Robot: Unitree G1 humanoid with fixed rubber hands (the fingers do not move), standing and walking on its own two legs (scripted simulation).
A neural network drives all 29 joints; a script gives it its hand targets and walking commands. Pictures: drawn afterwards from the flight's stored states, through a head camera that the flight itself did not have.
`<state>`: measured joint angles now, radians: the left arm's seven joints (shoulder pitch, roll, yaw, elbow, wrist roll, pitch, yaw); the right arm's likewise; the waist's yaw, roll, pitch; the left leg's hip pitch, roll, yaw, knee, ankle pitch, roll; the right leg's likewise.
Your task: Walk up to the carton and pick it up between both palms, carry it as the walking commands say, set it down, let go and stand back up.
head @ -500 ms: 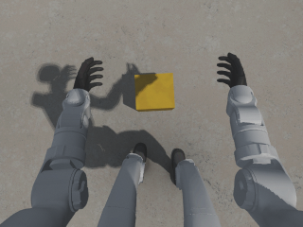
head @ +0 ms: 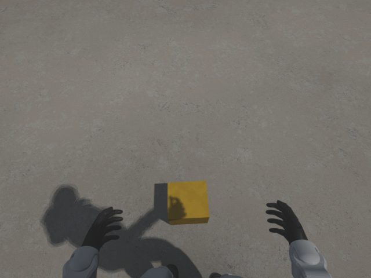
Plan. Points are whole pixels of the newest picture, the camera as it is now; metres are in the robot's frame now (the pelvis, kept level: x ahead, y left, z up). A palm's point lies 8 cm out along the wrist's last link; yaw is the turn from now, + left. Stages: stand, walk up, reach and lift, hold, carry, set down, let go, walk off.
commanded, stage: let go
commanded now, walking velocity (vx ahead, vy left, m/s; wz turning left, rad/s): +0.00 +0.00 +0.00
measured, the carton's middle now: (187, 203) +0.42 +0.04 -0.69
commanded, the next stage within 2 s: stand in 0.56 s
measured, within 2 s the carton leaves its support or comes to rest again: neither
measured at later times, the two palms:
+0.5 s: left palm (91, 252) +0.16 +0.22 -0.07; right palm (312, 268) +0.15 -0.23 -0.07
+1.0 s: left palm out of the picture +0.10 +0.31 -0.09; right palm out of the picture +0.11 -0.27 -0.09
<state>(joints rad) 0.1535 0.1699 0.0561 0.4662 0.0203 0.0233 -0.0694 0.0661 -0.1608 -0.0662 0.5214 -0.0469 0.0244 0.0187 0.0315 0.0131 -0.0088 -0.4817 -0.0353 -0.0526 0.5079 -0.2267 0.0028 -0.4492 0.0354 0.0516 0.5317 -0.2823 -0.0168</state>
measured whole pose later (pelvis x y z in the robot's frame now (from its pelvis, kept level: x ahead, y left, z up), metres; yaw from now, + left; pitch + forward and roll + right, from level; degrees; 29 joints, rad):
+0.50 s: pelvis +0.00 +0.00 +0.00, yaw +0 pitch -7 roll +0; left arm 0.21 0.20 0.03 0.42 0.04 0.18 -0.07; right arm 0.21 -0.20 -0.02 0.46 0.01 0.14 0.07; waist 0.00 0.00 0.15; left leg -0.10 -0.02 -0.05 0.48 -0.26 0.00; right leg -0.05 0.04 0.05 0.47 -0.30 -0.02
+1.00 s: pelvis +0.01 +0.02 +0.00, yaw -1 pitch -2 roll +0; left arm 0.29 0.33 0.03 0.78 0.03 0.01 0.01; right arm 0.22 -0.31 -0.06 0.83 -0.03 0.00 -0.01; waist 0.00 -0.01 -0.04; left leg -0.18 -0.05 -0.02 0.49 -0.28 0.04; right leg -0.13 0.01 0.07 0.47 -0.31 0.01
